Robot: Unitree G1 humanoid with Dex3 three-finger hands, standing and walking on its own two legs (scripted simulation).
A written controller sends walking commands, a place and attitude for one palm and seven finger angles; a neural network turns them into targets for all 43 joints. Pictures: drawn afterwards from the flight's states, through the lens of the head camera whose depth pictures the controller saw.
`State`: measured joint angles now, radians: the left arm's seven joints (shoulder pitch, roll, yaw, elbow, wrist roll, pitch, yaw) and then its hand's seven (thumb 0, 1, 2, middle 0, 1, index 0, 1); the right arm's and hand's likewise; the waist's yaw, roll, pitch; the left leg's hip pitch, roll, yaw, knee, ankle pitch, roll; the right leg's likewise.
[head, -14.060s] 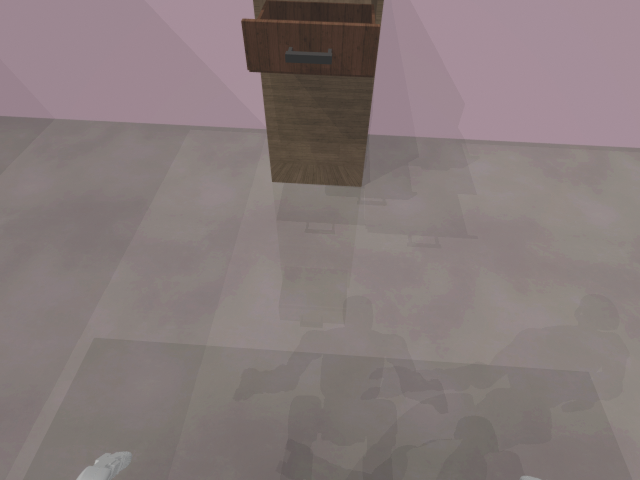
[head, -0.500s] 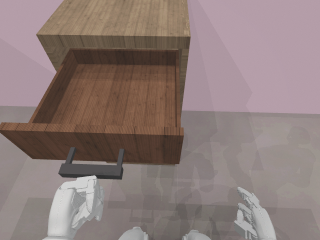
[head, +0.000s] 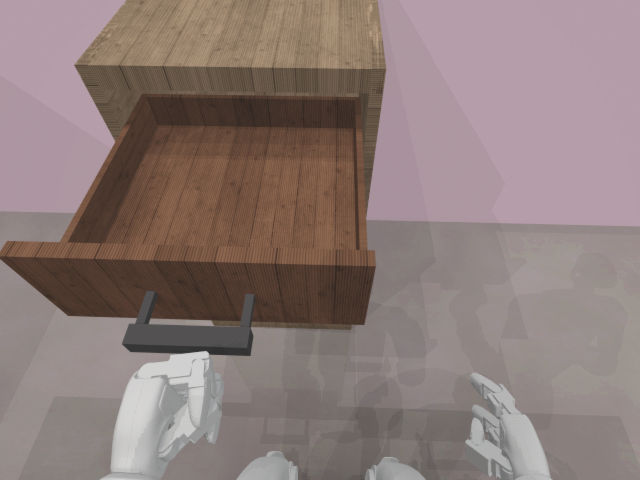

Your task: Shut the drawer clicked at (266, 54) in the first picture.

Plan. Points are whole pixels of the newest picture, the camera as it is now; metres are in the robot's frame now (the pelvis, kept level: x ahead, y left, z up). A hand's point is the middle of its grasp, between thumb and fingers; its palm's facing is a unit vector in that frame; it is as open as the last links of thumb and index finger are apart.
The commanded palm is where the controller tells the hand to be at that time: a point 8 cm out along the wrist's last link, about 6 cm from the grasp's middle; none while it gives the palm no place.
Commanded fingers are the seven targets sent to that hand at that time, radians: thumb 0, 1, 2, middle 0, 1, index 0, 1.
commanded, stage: push the drawer shut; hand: left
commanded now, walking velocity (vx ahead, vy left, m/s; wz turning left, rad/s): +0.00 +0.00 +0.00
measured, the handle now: (194, 320) +0.28 +0.16 +0.07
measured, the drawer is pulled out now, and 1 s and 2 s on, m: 0.30 0.21 0.08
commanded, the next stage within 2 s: none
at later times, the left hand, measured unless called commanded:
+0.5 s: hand (221, 361) +0.24 +0.12 +0.07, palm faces -0.02 -1.00 -0.04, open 3.1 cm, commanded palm +0.23 +0.18 +0.07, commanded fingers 0.00 0.90 0.90 -1.40 -1.60 -1.40 -1.60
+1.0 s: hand (230, 313) +0.29 +0.12 +0.07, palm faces -0.03 -1.00 -0.05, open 3.3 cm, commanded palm +0.28 +0.18 +0.07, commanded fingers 0.00 0.90 0.90 -1.40 -1.60 -1.40 -1.60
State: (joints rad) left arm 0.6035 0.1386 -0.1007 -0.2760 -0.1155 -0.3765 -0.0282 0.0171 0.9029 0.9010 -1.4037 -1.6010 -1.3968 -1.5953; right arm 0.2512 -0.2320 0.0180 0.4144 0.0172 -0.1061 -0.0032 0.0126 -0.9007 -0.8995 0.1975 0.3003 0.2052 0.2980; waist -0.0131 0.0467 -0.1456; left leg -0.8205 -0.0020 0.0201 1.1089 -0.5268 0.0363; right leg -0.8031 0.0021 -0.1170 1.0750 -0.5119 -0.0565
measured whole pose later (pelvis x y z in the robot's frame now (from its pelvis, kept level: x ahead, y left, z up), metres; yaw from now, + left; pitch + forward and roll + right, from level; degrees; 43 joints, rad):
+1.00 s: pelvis +0.00 +0.00 +0.01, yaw +0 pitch +13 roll -1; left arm 0.09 0.16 -0.02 0.12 -0.14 -0.32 -0.01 0.02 0.87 0.91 -1.40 -1.60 -1.40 -1.60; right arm 0.24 -0.25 0.03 0.52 0.01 -0.08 0.00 0.01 -0.90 -0.90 0.20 0.30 0.21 0.30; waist -0.03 0.04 -0.12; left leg -0.77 -0.01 0.02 1.02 -0.48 0.03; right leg -0.76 0.00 -0.11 1.00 -0.47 -0.06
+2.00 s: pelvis -0.01 +0.00 +0.01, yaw -2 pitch +16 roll -1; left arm -0.52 0.21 0.17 0.76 -0.11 -0.41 -0.01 0.03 0.86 0.90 -1.40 -1.60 -1.40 -1.60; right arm 0.31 -0.26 0.01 0.62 0.00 -0.02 0.02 0.01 -0.90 -0.90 0.20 0.30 0.20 0.30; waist -0.09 0.03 -0.11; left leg -0.84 0.00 0.05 1.00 -0.46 0.04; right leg -0.84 0.01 -0.08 0.98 -0.43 -0.05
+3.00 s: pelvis -0.03 +0.01 -0.01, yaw -1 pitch +23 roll -3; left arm -1.01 0.40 0.30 1.26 -0.01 -0.48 0.01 -0.04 0.73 1.02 -1.40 -1.60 -1.40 -1.60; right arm 0.38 -0.27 0.05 0.66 -0.04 0.00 0.02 0.00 -0.90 -0.90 0.20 0.30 0.21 0.30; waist -0.21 0.04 -0.10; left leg -1.07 0.01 0.01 1.11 -0.45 0.05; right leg -1.03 0.02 -0.12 1.04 -0.41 -0.05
